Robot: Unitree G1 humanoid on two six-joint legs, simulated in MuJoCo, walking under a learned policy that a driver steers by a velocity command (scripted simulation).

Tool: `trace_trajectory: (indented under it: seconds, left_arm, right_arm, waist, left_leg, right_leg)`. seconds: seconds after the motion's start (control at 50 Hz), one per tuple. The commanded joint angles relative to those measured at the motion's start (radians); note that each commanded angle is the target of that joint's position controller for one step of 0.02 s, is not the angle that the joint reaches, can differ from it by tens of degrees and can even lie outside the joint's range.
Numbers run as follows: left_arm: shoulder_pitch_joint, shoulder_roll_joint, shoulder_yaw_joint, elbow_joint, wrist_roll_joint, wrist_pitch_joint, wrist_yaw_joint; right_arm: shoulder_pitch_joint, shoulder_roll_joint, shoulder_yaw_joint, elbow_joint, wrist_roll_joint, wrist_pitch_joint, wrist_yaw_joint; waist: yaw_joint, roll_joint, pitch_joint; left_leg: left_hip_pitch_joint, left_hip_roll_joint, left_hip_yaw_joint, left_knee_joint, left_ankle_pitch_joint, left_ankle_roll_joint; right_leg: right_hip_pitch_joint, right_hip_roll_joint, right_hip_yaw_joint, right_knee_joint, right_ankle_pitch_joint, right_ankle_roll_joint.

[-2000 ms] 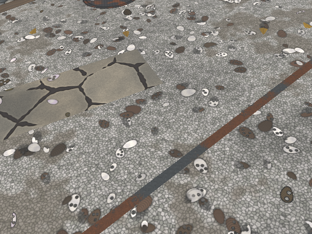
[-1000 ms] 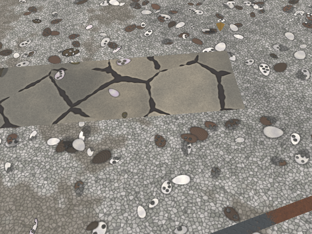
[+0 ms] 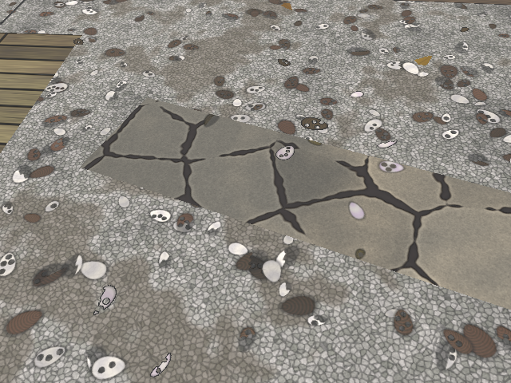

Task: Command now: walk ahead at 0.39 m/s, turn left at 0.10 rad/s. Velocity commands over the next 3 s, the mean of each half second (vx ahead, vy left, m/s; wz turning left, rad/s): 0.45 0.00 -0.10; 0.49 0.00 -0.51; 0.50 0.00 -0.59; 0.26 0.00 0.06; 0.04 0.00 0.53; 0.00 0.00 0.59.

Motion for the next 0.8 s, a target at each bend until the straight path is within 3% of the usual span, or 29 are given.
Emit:
trace_trajectory:
  seconds: [0.02,0.06,0.1,0.12,0.14,0.16,0.18,0.2,0.24,0.3,0.38,0.44,0.5,0.54,0.58,0.6,0.62,0.64,0.66,0.68,0.7,0.72,0.76,0.8]
  left_arm:
    - [0.046,0.173,0.044,-0.011,0.004,-0.014,-0.005]
    - [0.040,0.179,0.046,-0.001,0.001,-0.012,-0.009]
    - [0.012,0.161,0.040,0.003,-0.009,-0.011,-0.007]
    - [-0.018,0.119,0.024,-0.016,-0.010,-0.017,-0.008]
    - [-0.048,0.025,-0.004,-0.079,-0.019,-0.024,-0.014]
    - [-0.068,0.127,0.023,-0.070,0.003,-0.013,-0.002]
    - [-0.071,0.141,0.029,-0.059,0.006,-0.010,-0.008]
    - [-0.073,0.121,0.024,-0.048,0.001,-0.014,-0.021]
    - [-0.060,0.105,0.023,-0.028,0.012,-0.004,-0.034]
    - [-0.089,0.081,0.019,-0.027,0.012,0.012,-0.046]
    - [-0.217,0.063,0.012,-0.071,0.011,0.017,-0.048]
    - [-0.317,0.036,-0.006,-0.107,0.011,0.014,-0.057]
    - [-0.385,0.034,-0.015,-0.143,0.013,0.012,-0.061]
    - [-0.347,0.051,-0.009,-0.139,0.015,0.012,-0.054]
    - [-0.195,0.087,0.007,-0.097,0.019,0.010,-0.046]
    - [-0.055,0.115,0.023,-0.053,0.026,0.003,-0.040]
    - [0.084,0.191,0.051,-0.021,0.038,0.003,-0.025]
    - [0.042,0.298,0.077,-0.040,0.033,0.011,-0.015]
    - [0.048,0.270,0.078,-0.038,-0.012,0.021,-0.017]
    - [-0.028,0.239,0.069,-0.039,-0.013,0.023,-0.009]
    - [-0.069,0.185,0.057,-0.041,-0.011,0.021,-0.008]
    - [-0.103,0.160,0.050,-0.043,-0.012,0.015,-0.005]
    - [-0.119,0.134,0.039,-0.041,-0.017,0.000,-0.004]
    - [-0.094,0.156,0.044,-0.032,-0.020,-0.015,-0.006]
  right_arm:
    - [-0.189,-0.042,0.005,-0.110,0.007,-0.032,0.000]
    - [-0.154,-0.046,0.007,-0.103,0.011,-0.043,-0.009]
    - [0.017,-0.061,-0.001,-0.043,0.004,-0.062,-0.027]
    - [0.169,-0.121,-0.021,0.001,-0.008,-0.075,-0.043]
    - [0.296,-0.242,-0.050,0.013,-0.013,-0.076,-0.056]
    - [0.277,-0.231,-0.048,0.027,0.004,-0.072,-0.057]
    - [0.184,-0.166,-0.029,0.006,0.009,-0.071,-0.051]
    - [0.124,-0.108,-0.014,-0.005,0.012,-0.076,-0.046]
    - [0.085,-0.061,0.003,-0.004,0.017,-0.088,-0.051]
    - [0.131,-0.069,0.002,0.029,0.020,-0.108,-0.056]
    - [0.161,-0.050,0.011,0.059,0.020,-0.116,-0.056]
    - [0.163,-0.048,0.016,0.074,0.020,-0.121,-0.060]
    - [0.204,-0.068,0.015,0.104,0.021,-0.121,-0.071]
    - [0.198,-0.094,0.011,0.111,0.017,-0.116,-0.079]
    - [0.189,-0.125,0.001,0.110,0.007,-0.098,-0.087]
    - [0.186,-0.136,-0.002,0.103,0.009,-0.089,-0.088]
    - [0.189,-0.120,0.004,0.078,0.010,-0.090,-0.083]
    - [0.266,0.004,0.026,0.026,0.020,-0.097,-0.056]
    - [0.138,-0.093,0.005,0.005,0.012,-0.109,-0.053]
    - [0.068,-0.092,0.008,-0.028,0.024,-0.123,-0.048]
    - [0.064,-0.086,0.011,-0.028,0.023,-0.131,-0.050]
    - [0.063,-0.077,0.011,-0.024,0.012,-0.122,-0.052]
    - [0.097,-0.057,0.016,-0.026,-0.011,-0.081,-0.049]
    - [0.082,-0.038,0.020,-0.042,-0.015,-0.056,-0.044]
  waist:
    - [0.040,-0.181,0.110]
    - [0.009,-0.171,0.106]
    - [-0.088,-0.100,0.053]
    - [-0.159,0.010,-0.040]
    - [-0.199,0.255,-0.132]
    - [-0.178,0.161,-0.061]
    - [-0.124,0.073,0.031]
    - [-0.097,0.053,0.065]
    - [-0.057,0.073,0.081]
    - [-0.052,0.059,0.078]
    - [-0.060,0.044,0.119]
    - [-0.073,0.044,0.135]
    - [-0.083,0.030,0.141]
    - [-0.055,0.047,0.095]
    - [0.013,0.069,-0.006]
    - [0.072,0.053,-0.085]
    - [0.126,-0.026,-0.174]
    - [0.023,-0.278,-0.260]
    - [0.081,-0.120,-0.274]
    - [0.045,-0.084,-0.113]
    - [0.007,-0.009,-0.029]
    - [-0.028,0.015,0.017]
    - [-0.072,-0.008,0.012]
    - [-0.079,-0.024,0.015]
  left_leg:
    - [-0.051,-0.014,0.077,-0.146,-0.049,0.019]
    - [0.078,-0.029,0.098,-0.227,-0.017,0.053]
    - [0.373,-0.046,0.085,-0.344,0.055,0.087]
    - [0.576,0.071,-0.066,-0.397,-0.048,0.117]
    - [0.755,0.354,-0.493,-0.530,-0.340,0.212]
    - [0.639,0.402,-0.629,-0.573,-0.378,0.265]
    - [0.566,0.350,-0.510,-0.557,-0.347,0.257]
    - [0.492,0.294,-0.408,-0.571,-0.235,0.234]
    - [0.429,0.218,-0.251,-0.607,-0.030,0.193]
    - [0.418,0.200,-0.118,-0.613,0.240,0.190]
    - [0.396,0.190,0.006,-0.630,0.395,0.183]
    - [0.370,0.175,0.090,-0.636,0.473,0.169]
    - [0.448,0.208,0.126,-0.603,0.611,0.155]
    - [0.522,0.220,0.161,-0.482,0.917,0.138]
    - [0.555,0.229,0.189,-0.218,1.139,0.127]
    - [0.482,0.216,0.205,-0.006,1.045,0.116]
    - [0.280,0.178,0.217,0.290,0.729,0.099]
    - [-0.163,-0.044,0.167,0.677,-0.239,0.046]
    - [-0.282,-0.039,-0.036,0.746,-0.213,0.058]
    - [-0.328,0.025,-0.045,0.688,-0.094,0.065]
    - [-0.280,0.063,-0.032,0.594,-0.033,0.063]
    - [-0.221,0.085,-0.033,0.529,-0.025,0.051]
    - [-0.125,0.097,-0.029,0.447,-0.038,0.018]
    - [-0.128,0.098,-0.005,0.372,-0.018,-0.007]
  right_leg:
    - [-0.031,-0.230,0.202,-0.116,-0.100,-0.165]
    - [-0.093,-0.244,0.198,-0.077,-0.025,-0.163]
    - [-0.225,-0.207,0.136,0.071,0.114,-0.124]
    - [-0.327,-0.137,0.056,0.291,0.115,-0.087]
    - [-0.580,-0.002,-0.072,0.609,-0.187,-0.031]
    - [-0.668,0.007,-0.002,0.775,-0.299,-0.045]
    - [-0.692,-0.055,0.045,0.827,-0.222,-0.060]
    - [-0.667,-0.083,0.051,0.812,-0.142,-0.057]
    - [-0.613,-0.109,0.033,0.772,-0.060,-0.030]
    - [-0.629,-0.088,0.041,0.794,0.011,-0.001]
    - [-0.688,-0.070,0.035,0.691,0.125,0.022]
    - [-0.613,-0.064,-0.033,0.513,0.223,0.012]
    - [-0.562,-0.047,-0.090,0.383,0.217,-0.032]
    - [-0.483,0.004,-0.130,0.350,0.148,-0.077]
    - [-0.325,0.068,-0.151,0.336,0.047,-0.123]
    - [-0.138,0.091,-0.131,0.270,0.055,-0.153]
    - [0.099,-0.047,0.066,0.231,-0.056,-0.209]
    - [0.391,-0.347,0.632,0.162,-0.044,-0.384]
    - [0.387,-0.340,0.760,0.042,-0.072,-0.391]
    - [0.246,-0.322,0.599,0.012,-0.022,-0.351]
    - [0.103,-0.286,0.505,-0.010,0.096,-0.312]
    - [-0.003,-0.235,0.425,-0.020,0.200,-0.280]
    - [-0.108,-0.176,0.330,-0.041,0.315,-0.262]
    - [-0.148,-0.142,0.286,-0.053,0.347,-0.260]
